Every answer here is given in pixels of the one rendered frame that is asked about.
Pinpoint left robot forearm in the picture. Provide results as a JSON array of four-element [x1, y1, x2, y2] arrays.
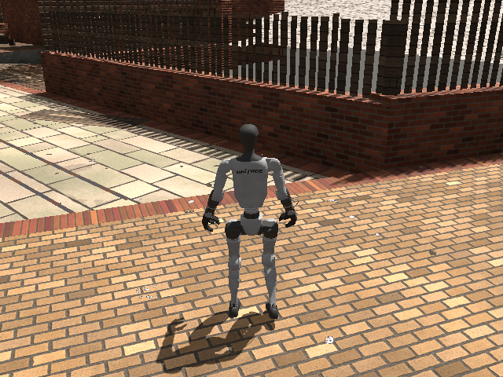
[[204, 189, 219, 218]]

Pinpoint robot right hand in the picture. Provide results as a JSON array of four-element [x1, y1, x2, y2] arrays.
[[279, 212, 297, 228]]

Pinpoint left robot upper arm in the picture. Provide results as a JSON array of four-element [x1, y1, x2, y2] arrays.
[[211, 159, 233, 202]]

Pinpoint robot left hand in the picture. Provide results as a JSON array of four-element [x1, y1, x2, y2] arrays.
[[202, 215, 220, 232]]

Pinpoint right robot upper arm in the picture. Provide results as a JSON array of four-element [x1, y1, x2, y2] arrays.
[[266, 157, 288, 200]]

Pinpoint right robot foot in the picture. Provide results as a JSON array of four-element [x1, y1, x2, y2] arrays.
[[266, 301, 278, 319]]

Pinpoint robot torso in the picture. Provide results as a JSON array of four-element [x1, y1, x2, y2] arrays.
[[232, 154, 269, 236]]

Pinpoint right robot forearm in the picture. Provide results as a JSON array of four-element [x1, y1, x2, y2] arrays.
[[281, 188, 295, 215]]

